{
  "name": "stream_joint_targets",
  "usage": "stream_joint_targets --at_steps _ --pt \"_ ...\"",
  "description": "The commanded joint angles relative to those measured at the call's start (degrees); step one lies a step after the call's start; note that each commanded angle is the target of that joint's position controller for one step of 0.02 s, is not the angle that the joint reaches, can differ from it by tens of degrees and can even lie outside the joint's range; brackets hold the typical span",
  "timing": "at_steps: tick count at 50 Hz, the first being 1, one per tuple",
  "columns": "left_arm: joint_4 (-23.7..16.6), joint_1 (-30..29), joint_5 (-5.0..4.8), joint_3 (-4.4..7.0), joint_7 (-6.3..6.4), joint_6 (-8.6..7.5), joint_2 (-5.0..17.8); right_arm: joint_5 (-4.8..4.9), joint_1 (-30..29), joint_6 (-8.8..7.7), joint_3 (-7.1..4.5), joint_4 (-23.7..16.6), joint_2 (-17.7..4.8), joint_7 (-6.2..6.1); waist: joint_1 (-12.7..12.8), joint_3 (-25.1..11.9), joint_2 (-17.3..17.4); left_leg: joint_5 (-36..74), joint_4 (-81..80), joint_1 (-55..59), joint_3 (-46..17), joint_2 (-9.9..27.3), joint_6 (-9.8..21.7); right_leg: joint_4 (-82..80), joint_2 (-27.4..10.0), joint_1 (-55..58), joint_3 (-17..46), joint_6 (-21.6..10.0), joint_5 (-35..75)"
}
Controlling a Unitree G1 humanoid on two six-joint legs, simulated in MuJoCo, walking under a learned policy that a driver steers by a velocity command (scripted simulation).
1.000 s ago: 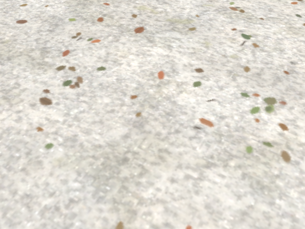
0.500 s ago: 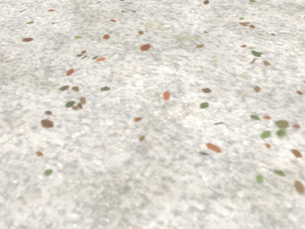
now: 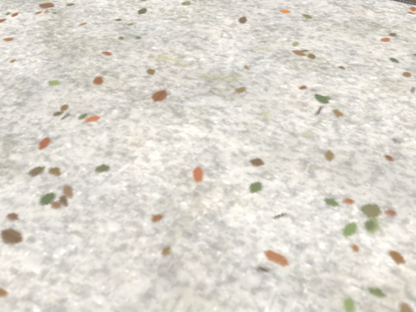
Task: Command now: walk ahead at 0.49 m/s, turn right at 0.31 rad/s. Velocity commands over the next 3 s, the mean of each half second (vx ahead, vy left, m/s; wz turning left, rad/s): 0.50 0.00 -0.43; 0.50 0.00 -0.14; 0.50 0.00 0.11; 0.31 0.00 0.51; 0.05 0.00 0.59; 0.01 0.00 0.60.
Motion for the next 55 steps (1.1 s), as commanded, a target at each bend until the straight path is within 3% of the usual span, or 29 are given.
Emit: stream_joint_targets --at_steps 1,6,11,13,14,15,16,17,18,19,20,21,22,23,26,28,33,38,41,43,44,45,46,47,48,49,51,53,55 --pt "-1.99 3.65 0.49 0.94 0.28 0.55 2.48 -0.29 -2.60 -1.26 -1.06 -2.51 -6.70 -1.08 2.64 2.93 4.85 6.60 -11.63 -5.65 -8.70 16.95 8.32 -4.48 -1.91 -2.10 2.94 0.86 8.53" --pt "-5.40 -5.90 0.60 0.58 -1.26 -0.29 1.33 0.29 0.71 -0.62 -1.11 -1.83 -8.53 -2.46 -0.77 3.16 3.93 9.38 -11.03 2.44 -3.23 17.30 5.75 -21.72 -0.38 -3.77 -0.65 0.79 19.29" --pt "-10.42 -14.06 0.35 -0.09 -3.38 -0.25 0.57 0.98 5.31 1.32 -1.52 -0.29 -9.91 -2.82 -3.74 5.78 3.73 11.89 -6.77 14.17 -0.85 20.80 4.69 -29.36 0.29 -8.00 -4.46 -0.35 12.43" --pt "-12.15 -14.15 0.26 0.15 -4.22 -0.22 1.24 1.26 4.32 2.23 -1.86 -0.79 -10.88 -2.93 -2.58 5.20 4.85 20.96 -2.41 16.36 0.73 21.64 3.58 -30.86 1.77 -5.45 -7.06 -1.90 5.88" --pt "-12.55 -12.49 0.23 0.60 -4.52 -0.16 2.15 1.23 3.06 2.60 -2.07 -1.47 -11.71 -3.07 -1.10 3.49 6.21 31.46 1.49 16.08 2.09 21.50 2.78 -31.27 3.67 -0.79 -9.18 -2.98 2.96" --pt "-12.13 -8.28 0.18 1.47 -4.66 -0.08 3.68 1.14 1.99 3.03 -2.29 -2.14 -12.46 -3.29 1.45 0.32 7.64 42.48 8.19 15.22 3.53 21.07 1.92 -31.29 6.29 6.32 -11.30 -4.15 1.03" --pt "-10.15 0.35 -0.02 3.08 -4.59 -0.06 6.25 1.07 0.73 3.52 -2.25 -2.89 -12.47 -3.49 6.25 -4.39 7.14 48.07 19.76 12.26 5.50 19.05 0.42 -34.57 9.39 18.13 -12.42 -5.98 3.43" --pt "-7.80 10.93 0.04 5.50 -3.63 0.25 11.71 0.78 0.67 3.24 -1.80 -4.41 -11.70 -3.64 10.70 -10.14 3.16 36.87 36.63 -0.61 5.94 16.32 -2.12 -36.83 5.83 36.50 -3.44 -9.27 4.94" --pt "-7.73 13.00 0.08 6.88 -2.92 0.34 19.10 -0.93 6.46 1.22 1.06 -7.37 -2.53 -2.30 5.22 -16.40 -12.92 -14.88 59.06 -27.98 3.08 4.75 -5.83 -40.51 -10.29 58.77 28.62 -20.13 0.43" --pt "-8.72 15.32 0.73 5.66 -2.72 -0.04 14.90 1.16 2.27 -1.81 0.29 -8.31 -7.13 -1.38 8.04 -24.43 -8.80 -24.04 67.17 -35.58 -10.36 2.30 -4.82 -50.12 -14.59 64.28 44.65 -23.02 -1.96" --pt "-8.06 13.48 1.40 4.62 -2.52 -0.28 10.98 3.41 -3.06 -3.14 -0.71 -9.71 -10.01 -0.90 8.64 -16.56 -6.21 -19.23 66.81 -40.52 -11.67 6.08 -2.96 -50.00 -12.33 60.13 34.39 -18.85 3.09" --pt "-9.06 8.53 1.02 3.85 -2.41 -0.35 8.53 3.14 -4.58 -3.46 -0.44 -10.19 -9.49 -1.12 6.18 -11.60 -0.59 -13.85 61.96 -38.38 -10.91 9.12 -2.29 -49.74 -10.03 50.83 25.17 -16.20 8.84" --pt "-10.44 3.50 1.08 3.07 -2.54 -0.29 6.31 2.14 -4.96 -3.01 -0.80 -9.53 -9.30 -1.59 3.58 -7.96 3.02 -11.12 57.18 -34.17 -10.04 11.30 -2.69 -50.67 -7.86 41.45 18.70 -14.45 15.12" --pt "-11.26 0.88 1.59 2.35 -2.54 -0.40 4.51 1.74 -3.84 -2.03 -1.26 -9.37 -9.44 -1.72 1.46 -6.54 2.44 -9.55 54.15 -29.52 -10.33 12.85 -2.99 -52.40 -6.00 35.42 14.80 -13.52 17.99" --pt "-10.50 1.34 1.34 2.55 -2.39 -1.11 6.19 0.80 -2.28 0.36 -1.35 -9.52 -7.06 -1.87 -0.60 -3.85 1.53 -6.37 47.76 -26.24 -8.90 13.16 -4.90 -55.96 -4.07 28.36 9.27 -13.67 23.98" --pt "-9.44 3.45 1.17 2.87 -1.70 -1.30 7.43 0.30 -5.97 0.88 -1.30 -10.98 -6.47 -2.26 0.28 -1.75 0.92 -0.90 41.45 -28.94 -8.19 12.98 -6.19 -57.33 -3.28 27.91 6.38 -13.26 26.15" --pt "-7.48 7.30 0.90 2.80 -0.77 -0.91 8.06 0.88 -15.70 0.36 -0.84 -13.39 -4.99 -1.74 4.10 0.60 -1.12 15.20 21.21 -27.44 -6.55 10.15 -5.66 -58.01 -0.86 29.84 2.21 -9.55 19.01" --pt "-4.78 10.51 0.64 3.01 -0.57 -0.54 8.69 1.45 -21.71 -0.36 -0.86 -16.02 -6.08 -0.38 5.84 3.38 -1.71 12.63 14.23 -30.82 -7.29 9.00 -3.19 -55.43 -5.64 39.11 5.44 -9.21 16.40" --pt "-4.36 9.31 0.70 3.37 -0.05 0.23 9.68 1.38 -19.22 -0.93 -1.33 -16.05 -7.47 0.40 3.56 1.76 -2.55 6.29 12.15 -26.38 -6.42 7.58 -0.92 -51.08 -7.09 43.20 5.79 -7.53 25.36" --pt "-4.84 7.16 1.11 3.18 -0.10 0.78 9.86 1.25 -8.32 -0.96 -2.93 -13.00 -10.31 0.00 -2.27 -5.09 -2.71 5.61 10.93 -9.80 -3.24 4.04 1.54 -38.70 -3.28 41.17 2.93 -5.63 42.08" --pt "-5.81 6.78 1.76 2.29 -0.21 0.83 8.24 0.68 2.05 -0.85 -3.84 -10.82 -13.20 -0.39 -6.33 -12.77 0.15 8.09 13.22 6.97 -9.76 10.43 4.82 -24.35 -0.20 32.01 0.81 -3.83 33.93" --pt "-5.68 15.32 1.46 0.51 -0.86 -0.23 2.13 0.03 9.35 -0.43 -5.27 -9.47 -18.09 -0.55 -4.54 -21.83 14.51 -0.22 11.05 30.87 -34.92 24.74 14.36 -0.37 9.33 8.24 -2.40 1.04 5.75" --pt "-4.82 14.74 0.66 0.54 -1.19 -1.31 3.84 0.96 10.41 -0.14 -4.07 -8.62 -13.70 -0.27 -5.34 -24.15 17.18 -9.12 1.93 33.25 -49.38 27.10 15.03 7.19 10.78 -0.72 4.20 0.55 -20.14" --pt "-6.42 9.05 -0.67 1.68 -1.41 -1.88 8.52 1.68 5.24 -0.05 -3.22 -9.48 -11.10 -0.37 -4.96 -13.88 12.54 -14.65 0.46 25.29 -42.25 25.52 11.68 10.30 6.95 -6.03 4.20 -0.20 -17.10" --pt "-7.83 4.42 -0.65 1.63 -1.23 -1.99 8.91 1.49 -0.14 0.25 -2.64 -10.90 -9.63 -0.48 -3.40 -7.72 6.91 -12.53 -0.97 15.39 -34.65 23.61 9.67 7.93 3.53 -5.29 1.71 -0.51 -11.41" --pt "-8.33 2.16 0.33 1.81 -0.97 -1.78 8.38 0.94 -3.47 0.34 -2.10 -11.35 -8.26 -0.27 -1.65 -3.18 4.31 -7.73 -3.14 6.68 -29.50 21.41 9.08 4.05 1.52 -3.24 0.48 -0.27 -7.83" --pt "-7.69 4.78 0.99 2.07 -0.56 -0.58 6.69 0.21 -5.58 -0.05 -1.56 -11.27 -6.84 0.09 1.56 -1.75 6.92 -1.26 -6.29 -1.28 -23.09 17.82 8.17 -0.94 -0.99 3.15 0.43 0.12 -4.02" --pt "-7.37 5.81 1.11 1.84 -0.26 0.18 5.11 0.51 -4.44 -0.45 -1.85 -10.30 -7.93 0.02 2.27 -1.31 7.29 4.68 -8.11 -3.35 -18.69 16.83 9.01 -3.95 -1.51 3.58 -0.71 1.16 -1.80" --pt "-8.65 2.27 1.45 1.84 0.01 0.31 5.01 0.58 -2.70 -0.40 -2.27 -9.33 -9.45 -0.57 1.73 -0.21 6.17 9.88 -9.06 -2.39 -16.17 16.81 9.43 -9.04 -2.11 0.08 -1.12 2.42 2.99"
Next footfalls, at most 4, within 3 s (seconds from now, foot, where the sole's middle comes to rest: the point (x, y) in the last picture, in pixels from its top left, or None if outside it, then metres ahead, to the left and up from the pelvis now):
0.34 right None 0.34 -0.18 -0.78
0.88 left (229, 259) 0.70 -0.06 -0.78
1.42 right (307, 206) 0.92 -0.37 -0.78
1.90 left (243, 159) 1.16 -0.15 -0.78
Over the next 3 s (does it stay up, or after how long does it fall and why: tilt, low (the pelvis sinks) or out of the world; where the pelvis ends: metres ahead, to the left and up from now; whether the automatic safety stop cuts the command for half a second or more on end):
stays up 1.05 -0.24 0.00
